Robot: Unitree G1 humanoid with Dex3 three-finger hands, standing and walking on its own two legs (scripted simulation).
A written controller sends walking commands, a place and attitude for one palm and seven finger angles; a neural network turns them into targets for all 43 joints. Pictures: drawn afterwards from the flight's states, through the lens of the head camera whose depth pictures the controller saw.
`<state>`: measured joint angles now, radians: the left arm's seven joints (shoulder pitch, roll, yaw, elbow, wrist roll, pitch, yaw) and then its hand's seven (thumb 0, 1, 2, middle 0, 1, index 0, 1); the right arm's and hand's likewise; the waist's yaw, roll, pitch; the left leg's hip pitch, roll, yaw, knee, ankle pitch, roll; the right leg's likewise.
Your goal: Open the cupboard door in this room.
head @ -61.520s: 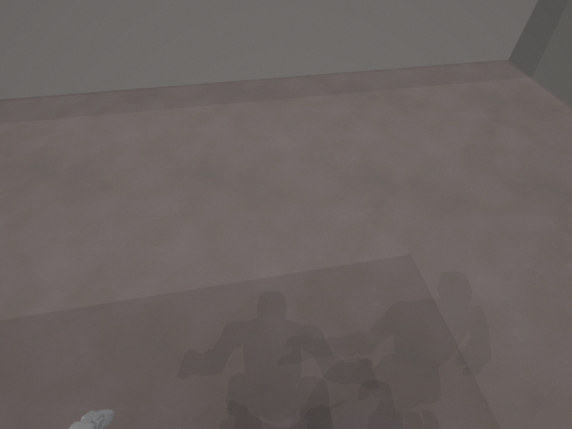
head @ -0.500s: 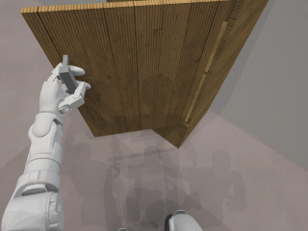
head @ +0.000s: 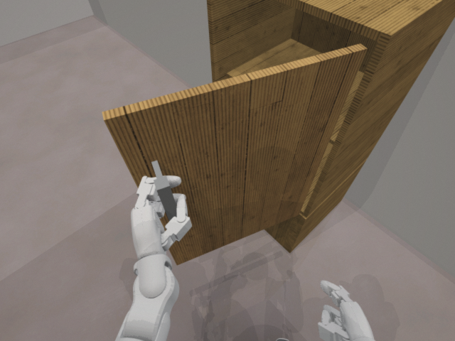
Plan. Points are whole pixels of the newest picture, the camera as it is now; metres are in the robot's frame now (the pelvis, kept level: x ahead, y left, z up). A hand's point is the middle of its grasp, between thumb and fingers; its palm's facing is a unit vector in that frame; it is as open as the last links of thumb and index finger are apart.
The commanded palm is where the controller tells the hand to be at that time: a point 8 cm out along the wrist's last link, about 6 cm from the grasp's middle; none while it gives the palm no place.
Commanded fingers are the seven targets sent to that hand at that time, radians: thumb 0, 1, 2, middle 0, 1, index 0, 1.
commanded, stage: pull the door open along its arc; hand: left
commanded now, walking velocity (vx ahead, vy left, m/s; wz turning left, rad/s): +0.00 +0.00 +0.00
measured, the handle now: (166, 194) +0.35 +0.14 +0.05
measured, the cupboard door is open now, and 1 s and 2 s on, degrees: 71 80 82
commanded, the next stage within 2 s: open thumb and fingers to let go in 0.20 s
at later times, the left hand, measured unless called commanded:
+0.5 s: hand (202, 247) +0.26 +0.06 +0.06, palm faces +0.37 -0.93 -0.02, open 6.6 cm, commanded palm +0.21 +0.10 +0.05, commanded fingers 0.00 0.13 0.57 -0.34 -1.27 -0.34 -1.27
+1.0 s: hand (202, 248) +0.25 +0.06 +0.06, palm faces +0.32 -0.95 +0.00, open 14.4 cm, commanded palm +0.22 +0.10 +0.05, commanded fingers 0.00 -0.50 0.30 -0.18 -0.50 -0.18 -0.50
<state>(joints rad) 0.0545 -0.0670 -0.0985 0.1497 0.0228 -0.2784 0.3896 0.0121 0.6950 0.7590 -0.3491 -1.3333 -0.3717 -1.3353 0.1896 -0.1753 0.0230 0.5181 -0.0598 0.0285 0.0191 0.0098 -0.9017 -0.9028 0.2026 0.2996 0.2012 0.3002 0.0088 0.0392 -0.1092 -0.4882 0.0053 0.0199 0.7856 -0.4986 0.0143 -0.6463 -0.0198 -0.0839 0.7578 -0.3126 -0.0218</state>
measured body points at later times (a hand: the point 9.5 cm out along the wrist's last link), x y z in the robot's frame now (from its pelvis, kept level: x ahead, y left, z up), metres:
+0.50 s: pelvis -0.01 -0.03 -0.01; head +0.03 -0.06 +0.44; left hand +0.23 +0.11 +0.06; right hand +0.18 -0.23 -0.11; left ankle -0.07 +0.11 -0.71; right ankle +0.03 -0.11 -0.71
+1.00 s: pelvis -0.04 -0.02 -0.01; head +0.00 -0.04 +0.44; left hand +0.23 +0.11 +0.06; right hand +0.14 -0.23 -0.11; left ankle -0.07 +0.11 -0.71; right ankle +0.03 -0.11 -0.71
